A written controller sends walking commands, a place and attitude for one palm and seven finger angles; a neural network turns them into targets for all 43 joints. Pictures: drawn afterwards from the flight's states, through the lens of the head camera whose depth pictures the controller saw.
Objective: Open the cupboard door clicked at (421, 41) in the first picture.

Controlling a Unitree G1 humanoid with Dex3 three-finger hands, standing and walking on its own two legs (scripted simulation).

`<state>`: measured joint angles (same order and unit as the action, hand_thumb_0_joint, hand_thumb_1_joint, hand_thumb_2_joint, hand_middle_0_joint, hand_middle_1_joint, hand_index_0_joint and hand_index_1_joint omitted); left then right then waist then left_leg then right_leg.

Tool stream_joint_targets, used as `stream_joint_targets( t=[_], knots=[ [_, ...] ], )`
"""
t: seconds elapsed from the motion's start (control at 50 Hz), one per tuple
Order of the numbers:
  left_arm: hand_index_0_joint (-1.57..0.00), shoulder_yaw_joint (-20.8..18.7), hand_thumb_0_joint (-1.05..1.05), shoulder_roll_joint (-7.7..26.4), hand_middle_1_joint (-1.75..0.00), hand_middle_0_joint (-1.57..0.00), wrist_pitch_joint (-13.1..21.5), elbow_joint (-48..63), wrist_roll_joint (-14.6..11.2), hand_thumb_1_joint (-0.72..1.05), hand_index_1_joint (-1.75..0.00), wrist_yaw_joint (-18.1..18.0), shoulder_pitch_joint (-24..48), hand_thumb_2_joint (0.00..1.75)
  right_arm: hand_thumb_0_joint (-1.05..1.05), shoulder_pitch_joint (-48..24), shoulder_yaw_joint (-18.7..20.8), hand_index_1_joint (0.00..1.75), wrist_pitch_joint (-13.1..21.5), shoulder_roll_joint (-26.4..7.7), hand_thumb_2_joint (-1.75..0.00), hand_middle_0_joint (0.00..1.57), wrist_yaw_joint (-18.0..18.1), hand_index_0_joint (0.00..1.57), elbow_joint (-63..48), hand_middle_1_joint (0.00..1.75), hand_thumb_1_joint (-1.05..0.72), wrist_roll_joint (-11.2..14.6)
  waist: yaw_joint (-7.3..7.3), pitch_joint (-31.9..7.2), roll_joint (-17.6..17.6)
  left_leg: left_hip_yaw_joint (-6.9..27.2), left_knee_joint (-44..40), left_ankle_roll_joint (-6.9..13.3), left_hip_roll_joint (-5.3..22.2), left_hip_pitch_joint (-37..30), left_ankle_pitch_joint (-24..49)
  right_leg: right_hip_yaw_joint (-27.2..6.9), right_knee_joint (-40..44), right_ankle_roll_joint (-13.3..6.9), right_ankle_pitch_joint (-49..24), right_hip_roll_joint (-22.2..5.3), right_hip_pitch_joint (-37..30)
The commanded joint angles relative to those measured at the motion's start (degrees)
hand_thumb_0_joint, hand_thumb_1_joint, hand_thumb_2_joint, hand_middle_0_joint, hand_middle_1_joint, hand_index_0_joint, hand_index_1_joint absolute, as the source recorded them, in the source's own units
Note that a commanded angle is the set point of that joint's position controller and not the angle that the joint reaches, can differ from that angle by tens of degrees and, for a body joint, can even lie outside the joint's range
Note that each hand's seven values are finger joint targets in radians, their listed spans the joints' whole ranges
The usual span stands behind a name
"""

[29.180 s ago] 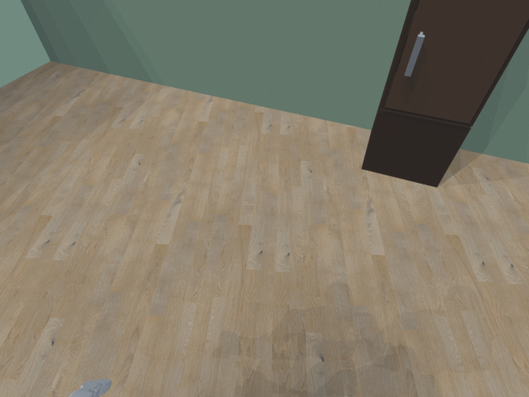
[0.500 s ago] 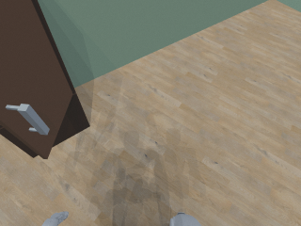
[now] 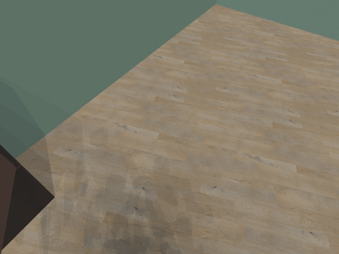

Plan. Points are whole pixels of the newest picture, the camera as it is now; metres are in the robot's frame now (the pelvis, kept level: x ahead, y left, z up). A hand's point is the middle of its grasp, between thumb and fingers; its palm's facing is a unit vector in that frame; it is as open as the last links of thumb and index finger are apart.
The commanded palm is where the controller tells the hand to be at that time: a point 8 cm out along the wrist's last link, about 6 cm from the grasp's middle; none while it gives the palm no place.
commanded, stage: walk to a spot facing it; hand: left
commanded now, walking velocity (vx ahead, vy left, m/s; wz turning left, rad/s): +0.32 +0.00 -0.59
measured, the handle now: out of the picture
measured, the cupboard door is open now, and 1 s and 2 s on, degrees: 48 48 48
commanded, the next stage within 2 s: turn to face it in 1.30 s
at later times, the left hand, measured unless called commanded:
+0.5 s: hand (155, 173) +0.38 +0.06 -0.16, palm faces -0.29 -0.94 -0.19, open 7.4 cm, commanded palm none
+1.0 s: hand (160, 179) +0.36 +0.05 -0.17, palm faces -0.22 -0.96 -0.15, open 7.4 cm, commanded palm none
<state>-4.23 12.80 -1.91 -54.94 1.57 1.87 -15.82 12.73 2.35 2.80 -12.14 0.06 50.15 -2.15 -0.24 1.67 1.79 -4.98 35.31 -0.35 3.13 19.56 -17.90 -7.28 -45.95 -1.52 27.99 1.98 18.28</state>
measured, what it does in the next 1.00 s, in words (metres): walks ahead, turning right: right foot, then left foot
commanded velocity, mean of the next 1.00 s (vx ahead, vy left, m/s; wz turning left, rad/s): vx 0.36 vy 0.00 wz -0.26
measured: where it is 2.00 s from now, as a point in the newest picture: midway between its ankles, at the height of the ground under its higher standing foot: (218, 171)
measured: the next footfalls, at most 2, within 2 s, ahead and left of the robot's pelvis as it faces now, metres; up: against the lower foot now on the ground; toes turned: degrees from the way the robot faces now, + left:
right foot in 0.42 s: +0.26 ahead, -0.14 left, +0.00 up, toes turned -20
left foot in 1.00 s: +0.59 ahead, -0.09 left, +0.00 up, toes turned -16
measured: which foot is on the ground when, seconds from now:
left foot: down 0.00-0.42, up 0.44-0.98, down 1.00-1.00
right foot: up 0.00-0.40, down 0.42-0.98, up 1.00-1.00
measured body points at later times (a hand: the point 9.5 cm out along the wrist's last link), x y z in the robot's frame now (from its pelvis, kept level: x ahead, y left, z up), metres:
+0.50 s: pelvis +0.19 -0.07 -0.01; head +0.24 -0.09 +0.44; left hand +0.40 +0.11 -0.14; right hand +0.03 -0.25 -0.15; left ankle +0.07 +0.10 -0.63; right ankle +0.22 -0.13 -0.73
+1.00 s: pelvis +0.44 -0.13 -0.01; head +0.46 -0.13 +0.44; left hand +0.38 +0.10 -0.15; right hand +0.52 -0.39 -0.13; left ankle +0.56 -0.08 -0.73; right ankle +0.24 -0.13 -0.71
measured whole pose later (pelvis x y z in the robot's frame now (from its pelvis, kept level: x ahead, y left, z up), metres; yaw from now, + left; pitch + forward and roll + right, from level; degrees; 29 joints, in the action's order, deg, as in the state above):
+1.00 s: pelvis +0.44 -0.13 -0.01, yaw -22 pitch +0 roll +0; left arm -1.7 6.3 3.8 -67.2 0.9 -0.8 -30.7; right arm 1.6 1.5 3.1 -9.0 -0.9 54.5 -2.0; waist -3.9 2.5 0.5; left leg -6.9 33.6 4.0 1.5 24.1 -8.9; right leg -0.2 -33.0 -4.3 27.3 4.9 -2.0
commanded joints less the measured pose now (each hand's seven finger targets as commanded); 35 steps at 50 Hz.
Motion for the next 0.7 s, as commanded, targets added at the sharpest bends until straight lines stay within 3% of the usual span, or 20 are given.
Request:
stream_joint_targets(
  t=[0.0,0.04,0.08,0.1,0.14,0.24,0.28,0.32,0.34,0.36,0.38,0.4,0.42,0.44,0.46,0.48,0.54,0.6,0.62,0.68],
  knots=[
    [-0.20,-1.88,0.00,5.21,-0.30,-0.20,3.65,8.65,0.70,0.90,-0.30,1.23,9.67,0.90,0.00,11.83,2.34,0.30,1.30,-11.68,-0.90,0.20,1.53,0.20,-0.35,0.30,-0.90,-0.51,3.81,2.52,-8.76,28.07,-26.40,7.74,22.64,-13.80,-14.05,3.76,-26.61,0.52,-5.30,-5.51,27.53],
    [-0.20,-1.40,0.00,3.14,-0.30,-0.20,2.91,6.86,0.78,0.90,-0.30,1.87,7.95,0.90,0.00,10.19,0.93,0.30,2.07,-7.41,-0.90,0.20,1.72,0.20,0.54,0.30,-0.90,0.10,1.52,3.40,-10.07,12.85,-24.13,3.42,16.80,-14.21,5.50,5.50,-26.70,1.41,-12.98,-6.58,26.51],
    [-0.20,-0.41,0.00,0.99,-0.30,-0.20,2.41,6.21,0.42,0.90,-0.30,2.09,7.50,0.90,0.00,13.51,0.44,0.30,2.76,-6.30,-0.90,0.20,2.02,0.20,2.71,0.30,-0.90,0.44,1.61,0.46,-10.75,3.48,-20.54,1.57,13.55,-18.66,24.82,8.10,-25.17,1.64,-15.44,-5.31,26.07],
    [-0.20,-0.20,0.00,0.38,-0.30,-0.20,2.35,6.09,0.28,0.90,-0.30,2.09,7.54,0.90,0.00,14.56,0.31,0.30,2.86,-5.89,-0.90,0.20,2.20,0.20,3.32,0.30,-0.90,0.50,1.67,-0.66,-11.88,0.71,-19.02,1.34,13.23,-21.37,31.10,9.36,-23.62,1.51,-15.63,-5.07,26.44],
    [-0.20,0.32,0.00,-0.28,-0.30,-0.20,2.01,6.34,0.29,0.90,-0.30,2.13,9.67,0.90,0.00,17.07,0.02,0.30,2.85,-5.29,-0.90,0.20,2.19,0.20,4.86,0.30,-0.90,0.47,2.09,-0.89,-11.69,-2.28,-18.89,1.65,12.98,-22.70,34.91,10.77,-18.94,1.21,-18.09,-4.81,26.24],
    [-0.20,1.08,0.00,-0.73,-0.30,-0.20,1.98,7.79,0.04,0.90,-0.30,2.36,18.39,0.90,0.00,20.12,-0.38,0.30,2.12,-4.92,-0.90,0.20,2.04,0.20,7.28,0.30,-0.90,-0.05,4.25,3.63,-9.85,-5.41,-21.14,3.78,14.70,-21.05,31.62,14.48,-1.30,-0.06,-19.21,-4.62,20.88],
    [-0.20,0.94,0.00,-0.01,-0.30,-0.20,2.05,7.62,-0.09,0.90,-0.30,2.17,18.72,0.90,0.00,20.02,-0.30,0.30,1.87,-5.75,-0.90,0.20,2.11,0.20,8.19,0.30,-0.90,-0.13,3.75,3.93,-10.55,-5.94,-19.78,4.45,16.45,-21.10,36.46,14.99,3.36,-1.58,-16.69,-3.89,16.17],
    [-0.20,0.49,0.00,1.50,-0.30,-0.20,2.30,6.44,-0.14,0.90,-0.30,1.74,14.63,0.90,0.00,18.89,-0.10,0.30,1.69,-7.00,-0.90,0.20,2.07,0.20,8.53,0.30,-0.90,0.00,1.29,1.56,-11.34,-7.47,-14.11,4.64,17.51,-21.79,48.78,16.14,5.77,-3.52,-13.35,-1.71,8.60],
    [-0.20,0.12,0.00,2.25,-0.30,-0.20,2.57,5.11,-0.20,0.90,-0.30,1.46,9.94,0.90,0.00,17.42,0.04,0.30,1.57,-7.87,-0.90,0.20,2.10,0.20,8.41,0.30,-0.90,0.15,-1.17,-0.54,-10.60,-8.08,-8.59,4.17,17.12,-20.91,53.32,16.47,7.64,-4.55,-12.75,-0.65,2.09],
    [-0.20,-0.60,0.00,3.68,-0.30,-0.20,3.03,2.43,-0.03,0.90,-0.30,1.08,1.43,0.90,0.00,14.84,0.24,0.30,1.47,-8.66,-0.90,0.20,2.01,0.20,7.89,0.30,-0.90,0.56,-5.43,-4.13,-9.78,-9.73,1.32,2.66,15.29,-16.73,52.59,16.82,11.00,-5.55,-14.98,0.57,-9.82],
    [-0.20,-1.93,0.00,8.04,-0.30,-0.20,3.73,-0.46,0.29,0.90,-0.30,0.47,-7.92,0.90,0.00,13.39,0.08,0.30,1.59,-7.42,-0.90,0.20,1.38,0.20,7.04,0.30,-0.90,1.50,-9.62,-10.01,-2.75,-11.22,15.98,0.50,11.89,-4.41,40.07,9.76,14.29,-7.95,-16.01,-4.91,-27.83],
    [-0.20,-3.61,0.00,14.69,-0.30,-0.20,4.09,-1.68,0.08,0.90,-0.30,-0.72,-14.70,0.90,0.00,15.27,-0.52,0.30,1.52,-2.97,-0.90,0.20,1.10,0.20,4.96,0.30,-0.90,2.63,-10.62,-17.69,12.74,-9.16,38.24,-2.60,0.18,14.46,-13.29,-22.46,21.41,-15.19,-17.95,-23.70,-40.83],
    [-0.20,-3.65,0.00,16.09,-0.30,-0.20,3.66,-1.30,-1.32,0.90,-0.30,-1.57,-12.00,0.90,0.00,9.87,0.13,0.30,1.07,-4.43,-0.90,0.20,1.16,0.20,3.61,0.30,-0.90,2.37,-9.25,-13.89,10.84,1.35,46.72,-1.16,0.87,20.61,-16.06,-28.77,29.04,-15.71,-17.76,-26.25,-35.34],
    [-0.20,-2.95,0.00,13.40,-0.30,-0.20,3.37,-0.01,-1.72,0.90,-0.30,-1.82,-5.42,0.90,0.00,8.18,0.86,0.30,0.74,-4.32,-0.90,0.20,0.92,0.20,3.85,0.30,-0.90,2.15,-5.85,-4.08,4.71,3.94,46.08,-0.74,4.80,21.43,-8.40,-20.78,31.98,-14.70,-11.14,-24.93,-24.76],
    [-0.20,-1.79,0.00,9.64,-0.30,-0.20,3.78,1.29,-1.54,0.90,-0.30,-1.93,-1.30,0.90,0.00,6.42,0.84,0.30,0.45,-3.44,-0.90,0.20,0.94,0.20,3.97,0.30,-0.90,1.64,-3.46,0.10,3.48,4.63,43.34,-1.30,6.07,18.92,-3.61,-16.95,33.13,-12.23,-13.01,-21.63,-13.48],
    [-0.20,-0.86,0.00,7.12,-0.30,-0.20,4.35,1.92,-1.37,0.90,-0.30,-1.98,1.74,0.90,0.00,7.20,0.82,0.30,-0.21,-2.69,-0.90,0.20,0.97,0.20,5.12,0.30,-0.90,1.16,-0.58,2.11,1.24,5.12,39.65,-1.70,6.89,14.93,-1.33,-11.63,33.89,-10.64,-15.93,-19.24,-6.40],
    [-0.20,-0.34,0.00,4.75,-0.30,-0.20,5.97,0.96,-0.80,0.90,-0.30,-2.08,1.76,0.90,0.00,11.79,0.55,0.30,-1.47,-0.06,-0.90,0.20,0.46,0.20,7.68,0.30,-0.90,0.54,2.51,-0.27,1.00,3.42,30.30,-2.23,6.37,9.74,1.19,-2.63,34.08,-9.42,-25.64,-14.67,-3.95],
    [-0.20,-0.52,0.00,3.32,-0.30,-0.20,7.00,-1.61,-0.83,0.90,-0.30,-2.03,-2.54,0.90,0.00,8.48,0.96,0.30,-1.52,0.70,-0.90,0.20,0.13,0.20,6.71,0.30,-0.90,0.63,1.85,-1.73,2.33,2.78,24.25,-2.78,5.45,13.56,4.57,-1.86,33.52,-8.43,-33.23,-12.76,-10.08],
    [-0.20,-0.59,0.00,3.10,-0.30,-0.20,7.20,-2.06,-0.99,0.90,-0.30,-1.99,-4.03,0.90,0.00,6.33,0.96,0.30,-1.43,0.33,-0.90,0.20,-0.02,0.20,5.83,0.30,-0.90,0.63,1.08,-1.89,1.38,2.66,22.95,-2.86,5.17,15.37,5.99,-1.94,33.07,-8.18,-36.12,-12.50,-12.27],
    [-0.20,0.14,0.00,2.42,-0.30,-0.20,7.57,-4.37,-1.14,0.90,-0.30,-2.16,-8.11,0.90,0.00,-1.10,0.88,0.30,-1.08,-0.29,-0.90,0.20,-0.45,0.20,3.49,0.30,-0.90,0.81,-0.64,-1.00,3.56,2.21,19.06,-2.82,4.34,20.24,7.93,-1.58,31.68,-6.95,-45.63,-12.26,-19.00]
  ],
)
